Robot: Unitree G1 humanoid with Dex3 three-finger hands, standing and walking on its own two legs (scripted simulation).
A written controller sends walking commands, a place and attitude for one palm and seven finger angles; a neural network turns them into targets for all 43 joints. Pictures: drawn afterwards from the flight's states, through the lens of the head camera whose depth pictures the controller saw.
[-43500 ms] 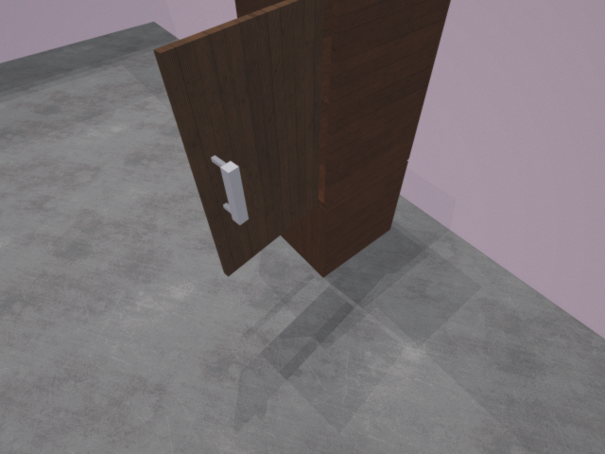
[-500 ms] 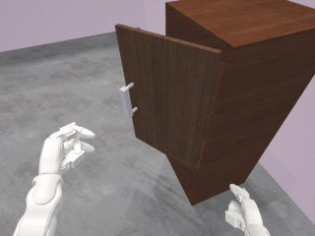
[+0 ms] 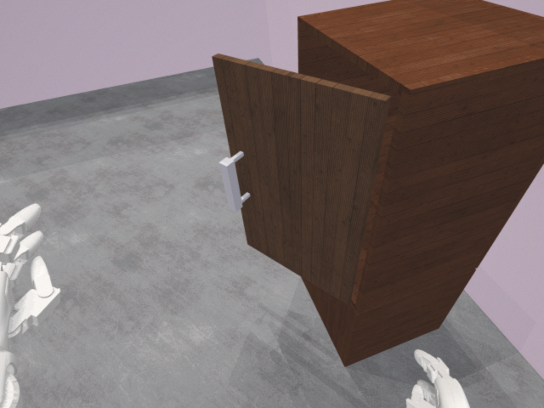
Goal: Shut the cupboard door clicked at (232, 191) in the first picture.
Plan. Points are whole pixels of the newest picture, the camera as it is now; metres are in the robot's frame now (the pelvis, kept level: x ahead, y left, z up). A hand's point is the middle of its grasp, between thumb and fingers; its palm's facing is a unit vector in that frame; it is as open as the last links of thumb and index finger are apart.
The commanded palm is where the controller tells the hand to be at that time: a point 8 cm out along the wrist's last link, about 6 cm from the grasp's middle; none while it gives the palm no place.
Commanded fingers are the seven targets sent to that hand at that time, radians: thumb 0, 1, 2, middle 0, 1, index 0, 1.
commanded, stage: draw the hand back to the body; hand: left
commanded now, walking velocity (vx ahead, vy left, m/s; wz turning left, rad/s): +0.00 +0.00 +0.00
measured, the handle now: (237, 181) +0.63 +0.18 -0.04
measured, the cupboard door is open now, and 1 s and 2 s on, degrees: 33 33 33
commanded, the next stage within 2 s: step back with the hand held close in 0.22 s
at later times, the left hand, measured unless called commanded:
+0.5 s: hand (70, 284) +0.20 +0.27 +0.15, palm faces +0.41 -0.78 -0.46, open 7.4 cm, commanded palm +0.14 +0.30 +0.17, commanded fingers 0.00 0.90 0.90 -0.20 -0.30 -0.20 -0.30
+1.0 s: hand out of the picture +0.13 +0.31 +0.15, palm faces +0.43 -0.76 -0.49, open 7.4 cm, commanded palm +0.06 +0.33 +0.17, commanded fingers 0.00 0.90 0.90 -0.20 -0.30 -0.20 -0.30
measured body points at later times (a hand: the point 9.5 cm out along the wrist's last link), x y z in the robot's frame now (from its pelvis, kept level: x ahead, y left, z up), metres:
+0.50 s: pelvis +0.00 +0.00 +0.00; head +0.00 -0.03 +0.45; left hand +0.17 +0.31 +0.18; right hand +0.19 -0.23 -0.09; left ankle +0.03 +0.13 -0.74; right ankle -0.05 -0.13 -0.74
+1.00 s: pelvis -0.08 +0.03 -0.02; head -0.06 +0.04 +0.43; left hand +0.10 +0.34 +0.18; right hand +0.10 -0.21 -0.09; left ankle +0.03 +0.13 -0.74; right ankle -0.05 -0.13 -0.74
